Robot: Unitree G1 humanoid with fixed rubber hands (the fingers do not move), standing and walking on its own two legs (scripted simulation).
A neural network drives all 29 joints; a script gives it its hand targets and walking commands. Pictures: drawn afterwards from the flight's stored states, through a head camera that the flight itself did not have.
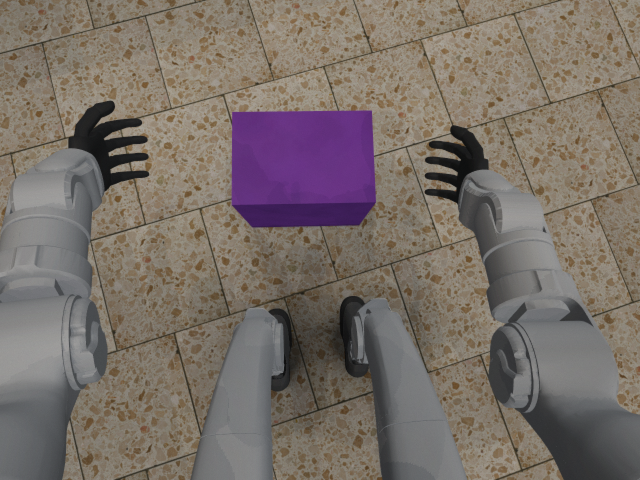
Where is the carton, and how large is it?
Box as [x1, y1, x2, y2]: [232, 110, 375, 227]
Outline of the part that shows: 371,110 232,112 232,205 252,227 359,224 375,202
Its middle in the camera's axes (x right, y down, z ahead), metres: -0.04 -0.15 +0.93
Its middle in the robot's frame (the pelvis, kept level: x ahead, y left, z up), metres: +0.57 +0.01 -0.53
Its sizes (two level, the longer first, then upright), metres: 0.291 0.197 0.278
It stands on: the floor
